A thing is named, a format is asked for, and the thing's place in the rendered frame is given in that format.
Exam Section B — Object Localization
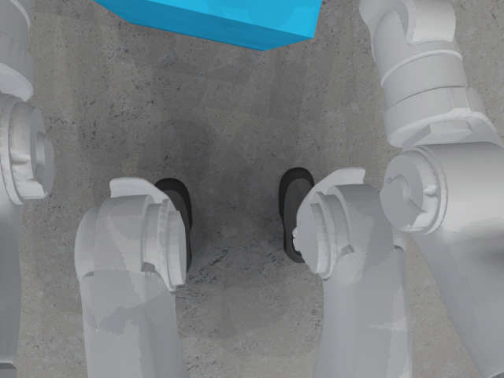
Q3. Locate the left robot foot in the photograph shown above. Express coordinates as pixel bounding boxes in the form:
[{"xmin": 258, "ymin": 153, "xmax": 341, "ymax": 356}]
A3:
[{"xmin": 154, "ymin": 178, "xmax": 192, "ymax": 274}]

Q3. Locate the right robot upper arm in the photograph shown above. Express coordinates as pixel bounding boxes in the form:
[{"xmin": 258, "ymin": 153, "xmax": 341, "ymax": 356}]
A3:
[{"xmin": 380, "ymin": 142, "xmax": 504, "ymax": 378}]

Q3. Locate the left robot upper arm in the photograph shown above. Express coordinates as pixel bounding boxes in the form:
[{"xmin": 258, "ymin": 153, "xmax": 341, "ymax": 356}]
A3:
[{"xmin": 0, "ymin": 93, "xmax": 54, "ymax": 378}]

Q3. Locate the left robot forearm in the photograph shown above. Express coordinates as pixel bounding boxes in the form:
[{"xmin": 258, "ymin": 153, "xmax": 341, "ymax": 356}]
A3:
[{"xmin": 0, "ymin": 0, "xmax": 34, "ymax": 102}]

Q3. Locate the robot left shin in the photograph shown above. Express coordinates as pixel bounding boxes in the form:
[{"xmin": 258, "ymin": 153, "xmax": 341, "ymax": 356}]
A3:
[{"xmin": 74, "ymin": 177, "xmax": 176, "ymax": 283}]

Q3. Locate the carton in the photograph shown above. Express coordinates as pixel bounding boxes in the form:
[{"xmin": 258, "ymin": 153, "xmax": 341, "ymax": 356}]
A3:
[{"xmin": 94, "ymin": 0, "xmax": 322, "ymax": 51}]

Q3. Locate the right robot forearm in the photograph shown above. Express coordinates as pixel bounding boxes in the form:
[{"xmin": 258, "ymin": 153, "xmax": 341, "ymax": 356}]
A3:
[{"xmin": 359, "ymin": 0, "xmax": 504, "ymax": 150}]

